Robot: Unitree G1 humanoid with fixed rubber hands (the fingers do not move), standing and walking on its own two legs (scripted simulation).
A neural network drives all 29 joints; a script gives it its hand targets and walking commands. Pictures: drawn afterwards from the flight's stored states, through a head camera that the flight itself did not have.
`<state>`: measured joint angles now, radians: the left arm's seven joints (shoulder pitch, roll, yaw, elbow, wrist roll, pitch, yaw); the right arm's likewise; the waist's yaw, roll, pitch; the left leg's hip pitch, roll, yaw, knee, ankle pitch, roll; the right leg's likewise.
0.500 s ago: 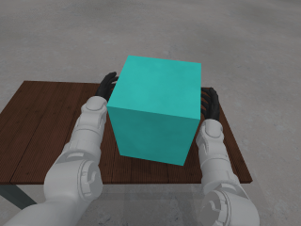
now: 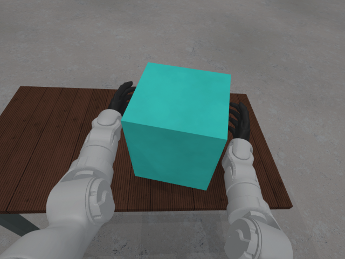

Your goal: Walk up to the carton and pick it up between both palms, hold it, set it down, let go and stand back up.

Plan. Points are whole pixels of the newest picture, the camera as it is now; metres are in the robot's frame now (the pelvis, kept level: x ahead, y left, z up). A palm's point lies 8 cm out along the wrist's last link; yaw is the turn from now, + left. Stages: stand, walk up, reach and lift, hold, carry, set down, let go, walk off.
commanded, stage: set down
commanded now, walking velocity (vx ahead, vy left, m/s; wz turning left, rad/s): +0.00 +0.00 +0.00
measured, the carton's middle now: (178, 129) +0.43 -0.04 +0.05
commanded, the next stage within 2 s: none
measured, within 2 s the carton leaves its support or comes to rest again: rests again in 0.70 s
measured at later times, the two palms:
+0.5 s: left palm (119, 114) +0.44 +0.11 +0.09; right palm (238, 143) +0.36 -0.18 +0.08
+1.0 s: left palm (117, 119) +0.44 +0.12 +0.08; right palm (235, 146) +0.36 -0.17 +0.07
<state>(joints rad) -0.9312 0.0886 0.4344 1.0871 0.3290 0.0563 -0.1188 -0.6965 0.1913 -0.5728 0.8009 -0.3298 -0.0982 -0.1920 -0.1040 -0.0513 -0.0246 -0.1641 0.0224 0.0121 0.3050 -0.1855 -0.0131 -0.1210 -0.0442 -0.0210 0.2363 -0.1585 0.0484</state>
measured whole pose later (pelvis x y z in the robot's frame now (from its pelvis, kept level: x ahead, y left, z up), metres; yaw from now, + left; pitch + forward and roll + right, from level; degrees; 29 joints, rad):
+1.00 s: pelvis -0.01 +0.00 +0.00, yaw +1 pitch +7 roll -1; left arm -0.98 0.12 0.51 1.27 0.38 -0.11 -0.12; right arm -0.71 0.23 -0.72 0.86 -0.46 -0.20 -0.15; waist -0.11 -0.04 -0.05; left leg -0.28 0.02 0.00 0.33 -0.17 -0.01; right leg -0.23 -0.04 -0.04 0.26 -0.15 0.04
